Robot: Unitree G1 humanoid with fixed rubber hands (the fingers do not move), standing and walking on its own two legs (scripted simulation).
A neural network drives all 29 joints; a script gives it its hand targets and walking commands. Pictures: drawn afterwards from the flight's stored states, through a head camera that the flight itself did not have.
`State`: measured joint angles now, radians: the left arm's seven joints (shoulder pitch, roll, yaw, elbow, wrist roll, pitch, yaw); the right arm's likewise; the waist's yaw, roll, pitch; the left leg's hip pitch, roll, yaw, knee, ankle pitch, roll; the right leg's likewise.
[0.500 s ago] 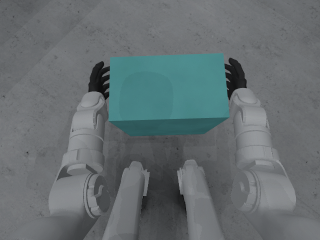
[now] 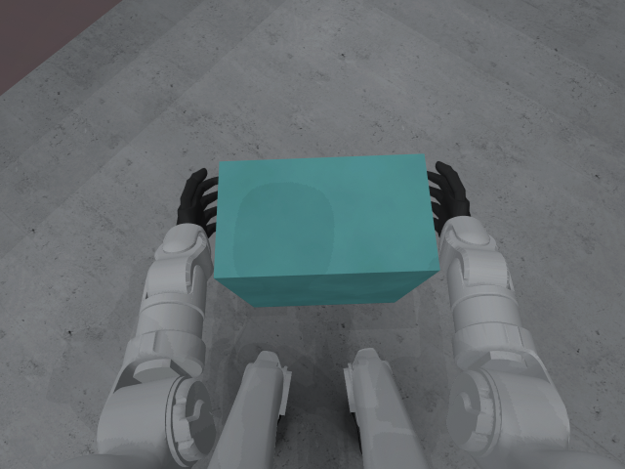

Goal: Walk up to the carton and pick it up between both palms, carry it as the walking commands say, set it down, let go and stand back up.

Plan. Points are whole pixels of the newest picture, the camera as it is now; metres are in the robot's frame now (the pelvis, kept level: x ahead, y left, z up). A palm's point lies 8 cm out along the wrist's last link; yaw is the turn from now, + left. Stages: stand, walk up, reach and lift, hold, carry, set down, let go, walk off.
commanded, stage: reach and lift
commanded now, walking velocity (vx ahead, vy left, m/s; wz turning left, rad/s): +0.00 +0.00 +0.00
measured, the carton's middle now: (323, 245) +0.40 -0.01 -0.12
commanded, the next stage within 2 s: none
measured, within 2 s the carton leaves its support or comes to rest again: neither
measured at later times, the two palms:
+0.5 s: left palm (172, 221) +0.39 +0.16 +0.02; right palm (474, 214) +0.40 -0.18 +0.02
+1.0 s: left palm (137, 211) +0.37 +0.17 +0.09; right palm (506, 206) +0.38 -0.17 +0.09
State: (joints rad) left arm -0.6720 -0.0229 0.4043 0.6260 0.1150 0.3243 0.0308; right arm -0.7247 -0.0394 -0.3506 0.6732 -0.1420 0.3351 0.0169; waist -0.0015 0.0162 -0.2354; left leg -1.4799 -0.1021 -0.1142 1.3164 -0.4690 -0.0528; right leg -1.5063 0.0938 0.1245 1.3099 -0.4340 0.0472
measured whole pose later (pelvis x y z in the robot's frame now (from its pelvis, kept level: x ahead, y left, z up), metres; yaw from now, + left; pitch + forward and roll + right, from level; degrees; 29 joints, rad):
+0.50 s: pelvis +0.02 +0.00 +0.06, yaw +0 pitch +29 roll +1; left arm -0.52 -0.05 0.39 0.57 0.15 0.34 -0.02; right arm -0.56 0.01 -0.33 0.61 -0.16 0.35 0.02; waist 0.00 0.01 -0.22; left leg -1.15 -0.08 -0.13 1.04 -0.40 -0.04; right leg -1.18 0.08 0.13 1.03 -0.37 0.03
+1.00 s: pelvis +0.05 +0.00 +0.12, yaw +0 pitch +19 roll +0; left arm -0.37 -0.09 0.37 0.47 0.21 0.39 -0.06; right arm -0.39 0.06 -0.32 0.50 -0.21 0.39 0.05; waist 0.00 0.02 -0.14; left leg -0.72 -0.06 -0.15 0.69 -0.29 -0.03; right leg -0.75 0.06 0.13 0.69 -0.26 0.02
